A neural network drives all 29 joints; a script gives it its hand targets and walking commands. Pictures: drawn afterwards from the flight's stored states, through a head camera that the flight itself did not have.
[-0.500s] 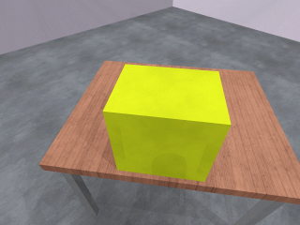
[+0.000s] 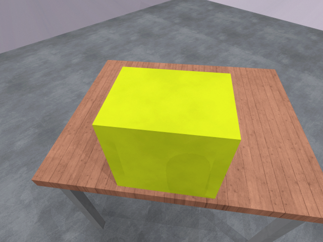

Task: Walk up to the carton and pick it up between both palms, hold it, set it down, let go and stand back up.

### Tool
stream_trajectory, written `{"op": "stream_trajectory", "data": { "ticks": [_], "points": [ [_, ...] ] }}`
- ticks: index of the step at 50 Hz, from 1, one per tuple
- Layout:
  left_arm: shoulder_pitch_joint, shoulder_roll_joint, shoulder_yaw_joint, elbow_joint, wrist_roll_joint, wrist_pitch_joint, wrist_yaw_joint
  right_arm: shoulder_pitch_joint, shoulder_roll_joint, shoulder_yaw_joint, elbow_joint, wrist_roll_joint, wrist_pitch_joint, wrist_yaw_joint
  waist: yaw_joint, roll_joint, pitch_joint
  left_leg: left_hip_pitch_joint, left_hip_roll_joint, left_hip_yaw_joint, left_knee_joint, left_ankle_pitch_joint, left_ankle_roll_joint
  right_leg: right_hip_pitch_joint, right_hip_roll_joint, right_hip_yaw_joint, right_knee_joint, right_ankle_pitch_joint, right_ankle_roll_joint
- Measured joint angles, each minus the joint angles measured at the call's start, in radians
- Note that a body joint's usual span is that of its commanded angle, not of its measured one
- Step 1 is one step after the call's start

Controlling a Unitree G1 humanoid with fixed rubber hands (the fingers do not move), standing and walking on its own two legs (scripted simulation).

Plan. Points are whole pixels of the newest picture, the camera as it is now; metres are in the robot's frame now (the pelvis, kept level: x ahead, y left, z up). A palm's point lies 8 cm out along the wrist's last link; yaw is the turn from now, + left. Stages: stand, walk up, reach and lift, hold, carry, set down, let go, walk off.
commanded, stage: stand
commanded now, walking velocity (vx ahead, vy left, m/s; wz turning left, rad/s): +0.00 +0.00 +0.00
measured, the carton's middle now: (169, 133) +0.41 +0.01 +0.03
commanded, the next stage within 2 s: none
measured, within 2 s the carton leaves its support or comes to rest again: neither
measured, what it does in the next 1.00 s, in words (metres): stands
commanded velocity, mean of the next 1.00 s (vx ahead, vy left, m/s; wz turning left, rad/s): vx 0.00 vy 0.00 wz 0.00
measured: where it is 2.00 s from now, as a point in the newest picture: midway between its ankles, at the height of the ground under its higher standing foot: outside the picture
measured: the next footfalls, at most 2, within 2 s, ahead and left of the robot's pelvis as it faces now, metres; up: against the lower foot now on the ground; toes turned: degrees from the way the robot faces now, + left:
none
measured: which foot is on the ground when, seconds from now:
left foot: down 0.00-1.00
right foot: down 0.00-1.00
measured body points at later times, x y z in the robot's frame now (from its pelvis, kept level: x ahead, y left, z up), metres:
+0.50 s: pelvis +0.01 -0.02 +0.00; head +0.02 -0.02 +0.45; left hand -0.05 +0.18 -0.16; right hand +0.00 -0.22 -0.17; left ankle +0.05 +0.16 -0.73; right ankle -0.08 -0.05 -0.73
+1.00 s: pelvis +0.02 -0.01 +0.00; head +0.04 -0.02 +0.45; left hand -0.04 +0.19 -0.16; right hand +0.01 -0.22 -0.17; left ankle +0.05 +0.15 -0.73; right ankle -0.08 -0.05 -0.73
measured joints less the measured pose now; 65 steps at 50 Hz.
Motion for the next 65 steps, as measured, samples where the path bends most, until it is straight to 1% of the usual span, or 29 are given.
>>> {"op": "stream_trajectory", "data": {
  "ticks": [22,32,65],
  "points": [
    [-0.005,-0.015,-0.006,0.006,-0.002,0.005,0.006,-0.043,-0.014,0.002,0.004,0.002,0.016,-0.015,0.007,-0.001,0.033,0.022,0.011,-0.002,0.017,-0.028,-0.016,0.026,0.012,-0.002,0.01,-0.026,-0.018],
    [0.001,-0.015,-0.007,-0.001,-0.002,0.005,0.007,-0.047,-0.015,0.001,0.001,0.001,0.018,-0.015,0.006,-0.001,0.044,0.023,0.013,0.0,0.02,-0.034,-0.015,0.029,0.013,-0.002,0.009,-0.03,-0.021],
    [-0.001,-0.007,-0.013,-0.017,-0.006,0.004,0.009,-0.052,-0.021,-0.002,-0.021,0.002,0.015,-0.014,0.007,-0.004,0.052,0.03,0.002,0.02,0.037,-0.055,-0.004,0.042,-0.004,-0.001,0.016,-0.048,-0.005]
  ]
}}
